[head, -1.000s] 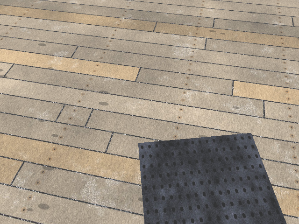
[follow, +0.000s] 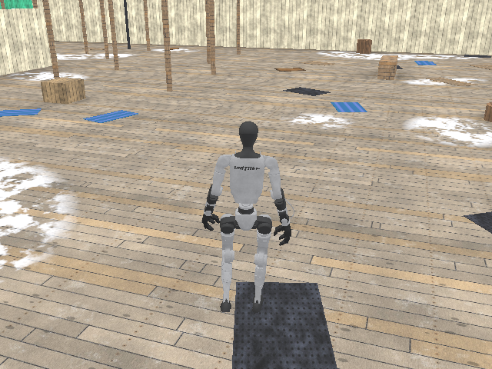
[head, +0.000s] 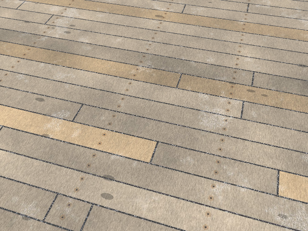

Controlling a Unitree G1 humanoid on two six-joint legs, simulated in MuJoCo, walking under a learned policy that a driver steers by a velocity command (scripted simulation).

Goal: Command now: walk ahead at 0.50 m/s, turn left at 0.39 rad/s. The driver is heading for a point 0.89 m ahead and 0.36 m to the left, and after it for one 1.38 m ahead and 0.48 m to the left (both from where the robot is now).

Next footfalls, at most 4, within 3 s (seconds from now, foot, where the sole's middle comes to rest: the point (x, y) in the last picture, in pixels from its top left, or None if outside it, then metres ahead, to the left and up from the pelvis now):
0.40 left None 0.34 0.12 -0.78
0.94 right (143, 185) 0.69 0.09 -0.78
1.42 left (75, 182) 0.72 0.41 -0.78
1.96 right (82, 124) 1.06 0.42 -0.78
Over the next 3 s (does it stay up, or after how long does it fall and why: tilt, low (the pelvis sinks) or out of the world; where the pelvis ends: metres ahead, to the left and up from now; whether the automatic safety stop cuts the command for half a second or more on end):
stays up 1.29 0.56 0.00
